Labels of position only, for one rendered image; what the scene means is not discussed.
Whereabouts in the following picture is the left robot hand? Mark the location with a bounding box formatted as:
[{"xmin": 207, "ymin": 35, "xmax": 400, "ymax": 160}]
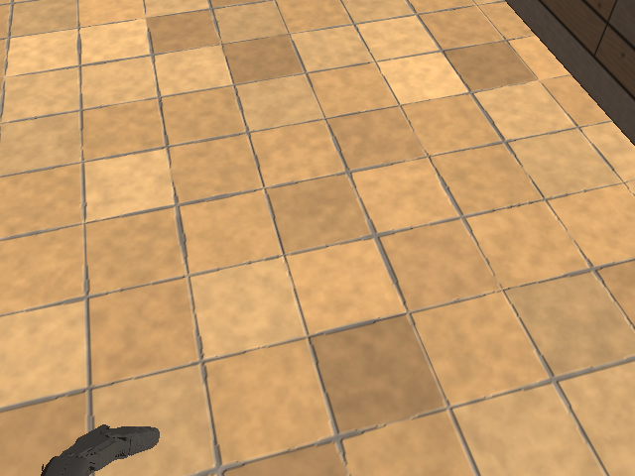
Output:
[{"xmin": 41, "ymin": 424, "xmax": 160, "ymax": 476}]

